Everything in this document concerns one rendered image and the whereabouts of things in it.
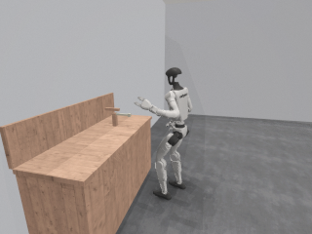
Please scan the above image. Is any robot head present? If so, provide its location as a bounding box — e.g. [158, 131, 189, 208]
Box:
[166, 67, 184, 91]

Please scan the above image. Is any robot right upper arm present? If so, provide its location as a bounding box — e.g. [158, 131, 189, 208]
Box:
[184, 87, 193, 112]

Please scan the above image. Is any robot left forearm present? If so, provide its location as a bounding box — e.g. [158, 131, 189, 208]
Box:
[149, 104, 178, 119]

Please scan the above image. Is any counter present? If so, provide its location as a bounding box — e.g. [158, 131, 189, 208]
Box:
[0, 93, 152, 234]

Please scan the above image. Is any robot left thigh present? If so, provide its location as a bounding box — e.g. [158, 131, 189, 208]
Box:
[156, 133, 180, 168]

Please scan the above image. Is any tap lever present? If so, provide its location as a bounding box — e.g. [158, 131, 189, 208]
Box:
[116, 113, 132, 117]

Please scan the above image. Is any robot right hand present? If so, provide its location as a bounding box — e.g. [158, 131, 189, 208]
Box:
[166, 120, 176, 130]

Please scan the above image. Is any robot left hand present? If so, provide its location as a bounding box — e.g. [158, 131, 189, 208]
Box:
[134, 97, 152, 110]

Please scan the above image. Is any robot left upper arm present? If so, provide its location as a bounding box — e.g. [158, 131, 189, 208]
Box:
[164, 91, 180, 120]

